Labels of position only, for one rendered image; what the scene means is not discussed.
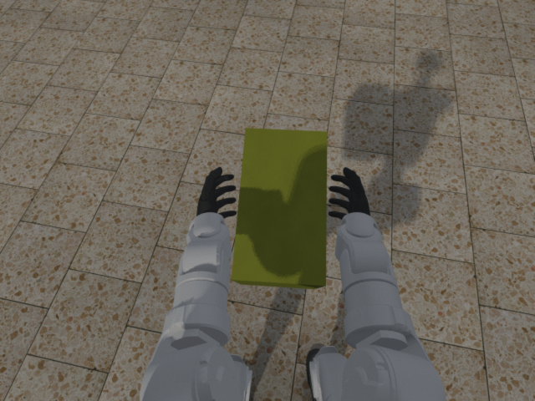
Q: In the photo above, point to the right robot forearm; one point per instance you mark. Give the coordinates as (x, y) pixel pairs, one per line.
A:
(375, 315)

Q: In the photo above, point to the robot right hand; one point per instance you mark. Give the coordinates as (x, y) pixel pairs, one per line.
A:
(357, 199)

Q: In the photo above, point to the robot left hand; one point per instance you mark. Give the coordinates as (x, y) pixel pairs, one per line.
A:
(208, 199)

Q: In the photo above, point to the carton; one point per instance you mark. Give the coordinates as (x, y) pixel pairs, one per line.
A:
(282, 210)

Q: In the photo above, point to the left robot forearm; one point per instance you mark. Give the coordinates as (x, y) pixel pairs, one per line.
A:
(199, 314)

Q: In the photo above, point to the left robot thigh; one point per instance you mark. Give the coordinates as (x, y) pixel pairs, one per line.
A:
(244, 376)

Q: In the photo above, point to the left robot upper arm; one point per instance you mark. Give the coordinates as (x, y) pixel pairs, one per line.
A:
(204, 372)

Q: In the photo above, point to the robot right shin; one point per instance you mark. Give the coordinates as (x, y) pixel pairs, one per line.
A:
(326, 349)

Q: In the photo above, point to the right robot upper arm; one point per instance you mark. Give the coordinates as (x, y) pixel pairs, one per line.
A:
(375, 373)

